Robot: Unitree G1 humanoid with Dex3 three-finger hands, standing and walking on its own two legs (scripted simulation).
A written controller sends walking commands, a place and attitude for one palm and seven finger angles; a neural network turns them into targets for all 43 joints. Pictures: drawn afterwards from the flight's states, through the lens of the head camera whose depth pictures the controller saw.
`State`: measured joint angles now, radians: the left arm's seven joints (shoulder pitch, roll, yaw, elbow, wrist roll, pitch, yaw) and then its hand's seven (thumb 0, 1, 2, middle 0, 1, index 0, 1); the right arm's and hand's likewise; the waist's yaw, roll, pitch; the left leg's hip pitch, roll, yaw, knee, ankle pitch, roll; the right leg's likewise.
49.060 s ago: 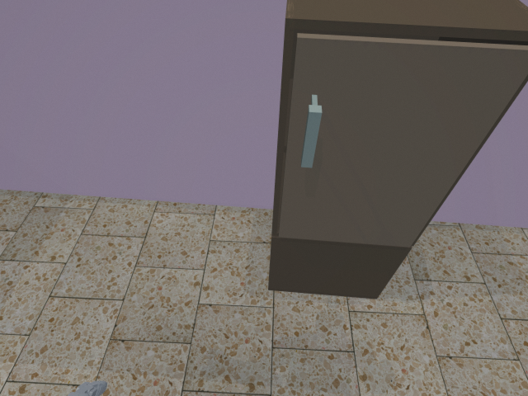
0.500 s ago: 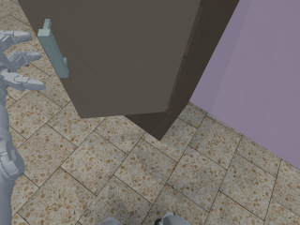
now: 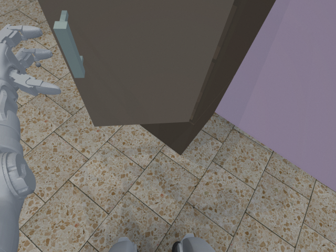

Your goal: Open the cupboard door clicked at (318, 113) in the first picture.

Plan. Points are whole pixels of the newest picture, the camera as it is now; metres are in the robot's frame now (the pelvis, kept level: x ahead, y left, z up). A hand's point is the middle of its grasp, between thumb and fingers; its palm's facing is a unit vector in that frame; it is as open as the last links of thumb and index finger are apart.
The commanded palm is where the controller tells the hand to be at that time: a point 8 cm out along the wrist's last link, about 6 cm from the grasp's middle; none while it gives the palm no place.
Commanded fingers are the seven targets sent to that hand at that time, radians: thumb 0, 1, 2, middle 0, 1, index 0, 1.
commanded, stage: move the hooked fingers beside the handle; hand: left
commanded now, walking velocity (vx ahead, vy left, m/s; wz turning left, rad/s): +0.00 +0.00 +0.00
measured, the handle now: (72, 46) +0.56 +0.19 +0.12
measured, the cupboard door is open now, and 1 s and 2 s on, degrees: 44 44 44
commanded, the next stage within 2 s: slide the fingers in behind the handle in 0.24 s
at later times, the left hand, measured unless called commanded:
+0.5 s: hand (40, 59) +0.52 +0.25 +0.11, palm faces +0.01 -1.00 -0.01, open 14.0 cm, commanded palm +0.50 +0.28 +0.11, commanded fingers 0.00 -0.50 0.30 -0.30 -1.20 -0.30 -1.20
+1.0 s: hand (55, 64) +0.51 +0.22 +0.11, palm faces +0.02 -1.00 +0.01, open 14.0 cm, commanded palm +0.49 +0.26 +0.11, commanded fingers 0.00 -0.50 0.30 -0.30 -1.20 -0.30 -1.20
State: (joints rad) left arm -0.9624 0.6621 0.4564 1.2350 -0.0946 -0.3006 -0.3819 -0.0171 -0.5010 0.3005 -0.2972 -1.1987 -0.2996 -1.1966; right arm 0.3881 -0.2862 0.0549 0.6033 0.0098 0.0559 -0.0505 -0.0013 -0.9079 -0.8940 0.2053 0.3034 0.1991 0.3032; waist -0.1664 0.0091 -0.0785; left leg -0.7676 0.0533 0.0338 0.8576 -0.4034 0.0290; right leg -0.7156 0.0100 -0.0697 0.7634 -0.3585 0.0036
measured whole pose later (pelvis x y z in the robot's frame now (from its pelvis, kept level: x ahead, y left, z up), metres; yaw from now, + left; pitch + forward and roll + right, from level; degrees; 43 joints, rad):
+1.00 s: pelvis +0.01 +0.00 +0.00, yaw +0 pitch +18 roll -3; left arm -0.93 0.57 0.41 1.20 -0.11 -0.27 -0.31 -0.02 -0.50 0.30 -0.30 -1.20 -0.30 -1.20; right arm 0.39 -0.27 0.05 0.61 0.01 0.07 -0.03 0.00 -0.91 -0.89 0.21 0.30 0.20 0.30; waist -0.16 0.03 -0.09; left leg -0.74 0.06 0.03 0.85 -0.42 0.03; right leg -0.69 0.01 -0.07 0.76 -0.37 0.00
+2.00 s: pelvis +0.00 -0.01 +0.00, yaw +0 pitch +17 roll -2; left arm -0.96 0.50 0.39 1.21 -0.09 -0.31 -0.21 -0.02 -0.50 0.30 -0.30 -1.20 -0.30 -1.20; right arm 0.43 -0.28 0.03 0.64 0.00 0.04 -0.02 0.00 -0.91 -0.89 0.20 0.30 0.20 0.30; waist -0.17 0.03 -0.10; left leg -0.75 0.06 0.04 0.84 -0.40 0.02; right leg -0.71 0.02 -0.06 0.77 -0.37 -0.01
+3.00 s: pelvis +0.00 -0.01 +0.00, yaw -1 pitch +17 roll -2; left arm -0.90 0.46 0.39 1.16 -0.09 -0.32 -0.18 0.01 0.72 0.82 -0.35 -1.35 -0.36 -1.35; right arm 0.43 -0.27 0.02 0.64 0.00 0.05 -0.01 0.00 -0.91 -0.89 0.20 0.30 0.20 0.30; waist -0.16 0.04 -0.10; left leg -0.72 0.06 0.05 0.83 -0.40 0.01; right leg -0.70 0.02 -0.04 0.77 -0.37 -0.01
